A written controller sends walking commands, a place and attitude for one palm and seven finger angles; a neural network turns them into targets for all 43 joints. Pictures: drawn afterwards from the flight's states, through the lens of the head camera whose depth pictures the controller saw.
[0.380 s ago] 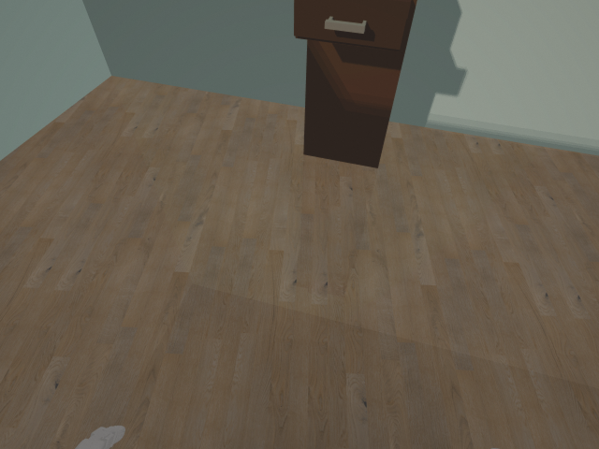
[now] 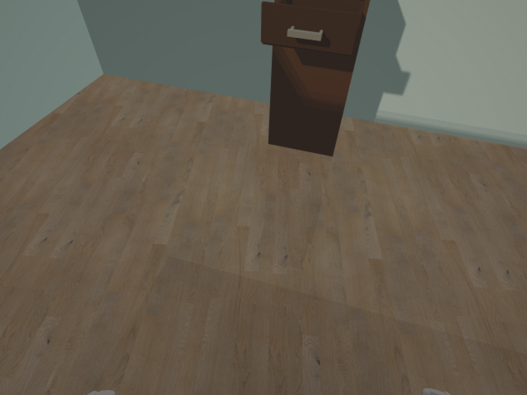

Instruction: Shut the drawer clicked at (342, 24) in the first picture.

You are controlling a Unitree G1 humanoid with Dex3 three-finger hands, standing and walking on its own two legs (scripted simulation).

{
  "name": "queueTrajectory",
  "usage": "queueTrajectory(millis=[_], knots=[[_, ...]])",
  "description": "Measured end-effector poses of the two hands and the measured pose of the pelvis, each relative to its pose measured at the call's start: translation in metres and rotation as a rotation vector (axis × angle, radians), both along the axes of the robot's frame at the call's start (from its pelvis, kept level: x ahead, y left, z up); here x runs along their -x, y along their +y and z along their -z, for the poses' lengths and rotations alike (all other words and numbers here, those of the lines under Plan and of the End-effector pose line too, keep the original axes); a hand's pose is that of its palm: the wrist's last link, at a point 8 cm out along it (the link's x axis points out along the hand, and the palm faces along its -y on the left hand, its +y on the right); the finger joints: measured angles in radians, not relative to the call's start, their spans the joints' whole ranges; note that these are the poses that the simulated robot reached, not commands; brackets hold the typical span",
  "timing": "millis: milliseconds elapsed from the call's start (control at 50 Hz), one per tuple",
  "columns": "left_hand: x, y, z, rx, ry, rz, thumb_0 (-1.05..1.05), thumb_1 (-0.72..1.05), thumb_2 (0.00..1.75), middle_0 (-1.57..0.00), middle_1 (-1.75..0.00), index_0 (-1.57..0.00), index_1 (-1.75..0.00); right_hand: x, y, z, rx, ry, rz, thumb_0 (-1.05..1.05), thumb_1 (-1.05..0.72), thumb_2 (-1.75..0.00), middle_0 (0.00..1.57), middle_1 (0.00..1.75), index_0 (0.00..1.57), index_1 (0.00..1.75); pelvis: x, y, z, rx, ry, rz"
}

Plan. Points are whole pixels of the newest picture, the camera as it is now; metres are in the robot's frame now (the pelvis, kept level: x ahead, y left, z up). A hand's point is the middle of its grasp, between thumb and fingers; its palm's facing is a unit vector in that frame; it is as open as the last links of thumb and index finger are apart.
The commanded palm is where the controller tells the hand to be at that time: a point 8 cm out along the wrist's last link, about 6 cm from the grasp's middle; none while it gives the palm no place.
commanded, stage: stand and wait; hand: left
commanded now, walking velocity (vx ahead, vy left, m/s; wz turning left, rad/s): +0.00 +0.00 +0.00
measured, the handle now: (305, 32) +1.29 -0.07 +0.03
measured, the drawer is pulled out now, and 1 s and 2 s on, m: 0.30 0.30 0.30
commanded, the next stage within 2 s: look at it before walking up in 0.78 s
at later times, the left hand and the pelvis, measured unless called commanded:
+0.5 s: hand out of the picture +0.05 +0.24 -0.15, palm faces -0.03 -0.94 -0.33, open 7.4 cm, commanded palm none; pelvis -0.02 +0.00 +0.00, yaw +0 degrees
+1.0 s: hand out of the picture +0.04 +0.24 -0.15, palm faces -0.03 -0.95 -0.32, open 7.4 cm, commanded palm none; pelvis -0.02 +0.00 +0.01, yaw +0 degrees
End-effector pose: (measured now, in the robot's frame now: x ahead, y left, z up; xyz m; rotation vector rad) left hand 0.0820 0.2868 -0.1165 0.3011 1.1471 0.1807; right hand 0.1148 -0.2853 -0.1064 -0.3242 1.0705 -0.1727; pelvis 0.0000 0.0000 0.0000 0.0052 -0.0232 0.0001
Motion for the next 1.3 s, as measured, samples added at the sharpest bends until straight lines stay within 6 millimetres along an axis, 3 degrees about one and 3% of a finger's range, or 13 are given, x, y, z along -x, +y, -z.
queueTrajectory(millis=[240, 540, 840, 1300], knots=[[0.03, 0.002, 0.001, -0.011, 0.063, -0.015, 0.01, 0.9, 0.9, -0.2, -0.3, -0.2, -0.3, 0.045, -0.014, 0.005, 0.013, 0.099, 0.039, 0.01, -0.9, -0.89, 0.2, 0.3, 0.2, 0.3, 0.012, -0.004, -0.003, 0.003, -0.01, 0.0], [0.038, -0.001, 0.0, 0.0, 0.059, -0.004, 0.01, 0.9, 0.9, -0.2, -0.3, -0.2, -0.3, 0.073, -0.011, 0.008, -0.002, 0.135, 0.056, 0.01, -0.9, -0.89, 0.2, 0.3, 0.2, 0.3, 0.026, -0.004, -0.005, 0.003, -0.013, 0.003], [0.046, 0.0, 0.002, 0.002, 0.085, -0.01, 0.01, 0.91, 0.9, -0.2, -0.3, -0.2, -0.3, 0.074, -0.008, 0.008, -0.005, 0.147, 0.052, 0.01, -0.9, -0.89, 0.2, 0.3, 0.21, 0.3, 0.026, -0.002, -0.005, 0.002, -0.003, 0.001], [0.036, 0.0, -0.001, -0.005, 0.071, -0.016, 0.01, 0.91, 0.9, -0.2, -0.3, -0.2, -0.3, 0.048, -0.011, 0.004, -0.001, 0.108, 0.034, 0.01, -0.9, -0.89, 0.2, 0.3, 0.2, 0.3, 0.018, -0.005, -0.006, 0.002, -0.005, -0.002]])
